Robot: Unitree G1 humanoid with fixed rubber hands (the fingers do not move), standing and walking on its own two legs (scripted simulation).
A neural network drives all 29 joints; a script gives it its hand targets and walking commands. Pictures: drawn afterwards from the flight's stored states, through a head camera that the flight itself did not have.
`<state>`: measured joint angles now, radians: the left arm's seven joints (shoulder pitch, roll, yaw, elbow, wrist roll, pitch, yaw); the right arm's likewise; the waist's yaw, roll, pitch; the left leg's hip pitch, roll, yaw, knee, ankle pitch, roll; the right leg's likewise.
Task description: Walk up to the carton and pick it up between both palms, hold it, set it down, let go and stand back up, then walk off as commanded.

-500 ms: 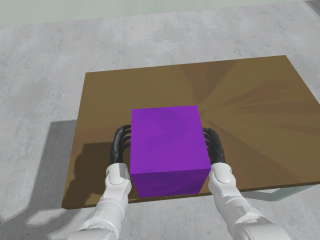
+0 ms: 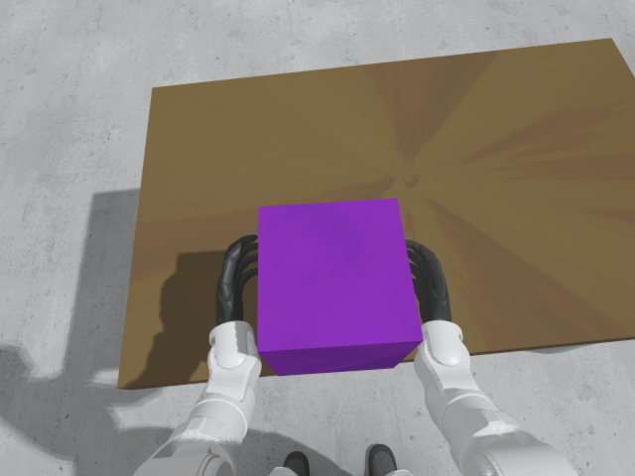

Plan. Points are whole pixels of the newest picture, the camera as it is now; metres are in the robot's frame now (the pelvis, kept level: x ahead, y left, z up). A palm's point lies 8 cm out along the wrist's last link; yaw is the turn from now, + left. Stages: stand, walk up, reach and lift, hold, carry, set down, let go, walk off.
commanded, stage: set down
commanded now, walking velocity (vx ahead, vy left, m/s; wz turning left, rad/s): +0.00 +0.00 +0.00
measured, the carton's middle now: (332, 295) +0.35 +0.01 -0.08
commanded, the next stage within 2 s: none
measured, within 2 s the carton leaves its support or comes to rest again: rests again in 0.42 s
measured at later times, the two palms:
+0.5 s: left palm (236, 318) +0.32 +0.14 -0.07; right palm (455, 307) +0.34 -0.15 -0.08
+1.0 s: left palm (237, 326) +0.31 +0.13 -0.07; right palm (454, 298) +0.35 -0.15 -0.07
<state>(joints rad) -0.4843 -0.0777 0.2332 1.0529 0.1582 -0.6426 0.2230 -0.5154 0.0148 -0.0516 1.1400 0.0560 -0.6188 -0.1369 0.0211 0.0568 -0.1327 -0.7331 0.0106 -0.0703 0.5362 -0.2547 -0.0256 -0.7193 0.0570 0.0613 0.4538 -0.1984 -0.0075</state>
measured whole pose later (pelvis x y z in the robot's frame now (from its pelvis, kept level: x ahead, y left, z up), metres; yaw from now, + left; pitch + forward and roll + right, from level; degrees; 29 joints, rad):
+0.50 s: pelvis -0.02 +0.00 -0.02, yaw +0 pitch +27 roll -1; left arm -0.53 -0.08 0.25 1.18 0.15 -0.66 0.20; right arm -0.53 -0.09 -0.06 1.18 0.04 -0.66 -0.10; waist 0.06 0.07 -0.17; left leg -0.82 0.01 -0.07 0.67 -0.32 -0.03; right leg -0.83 0.07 0.06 0.63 -0.26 -0.01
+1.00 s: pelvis -0.04 +0.00 -0.03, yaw -1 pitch +24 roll -1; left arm -0.64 -0.08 0.25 1.29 0.06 -0.60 0.22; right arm -0.75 -0.13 -0.06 1.42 0.04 -0.55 -0.08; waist 0.07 0.05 -0.19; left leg -0.88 0.01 -0.06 0.81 -0.35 -0.03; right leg -0.89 0.08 0.06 0.76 -0.29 -0.01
